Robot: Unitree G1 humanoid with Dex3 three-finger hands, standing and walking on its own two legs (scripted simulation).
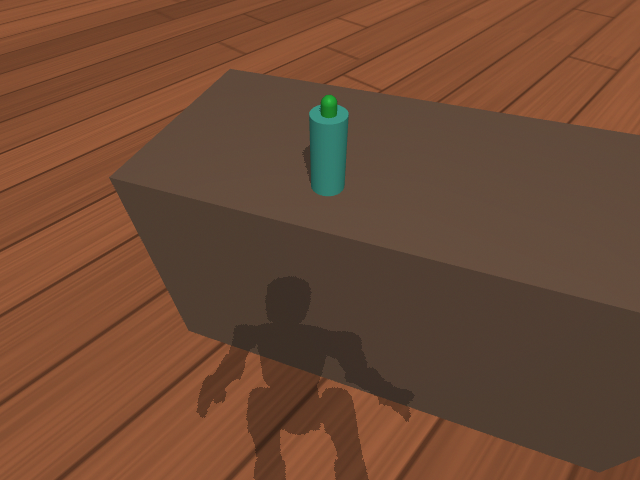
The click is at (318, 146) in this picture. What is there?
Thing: necked bottle
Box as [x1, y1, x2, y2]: [309, 95, 348, 195]
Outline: 326,95 322,98 321,104 315,106 309,112 311,187 315,192 319,194 333,195 340,192 344,185 348,113 343,107 336,104 336,100 332,95
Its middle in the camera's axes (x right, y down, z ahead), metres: +0.02 -0.19 +0.77
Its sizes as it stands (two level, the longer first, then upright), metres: 0.073 0.073 0.207
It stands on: a support 0.70 m high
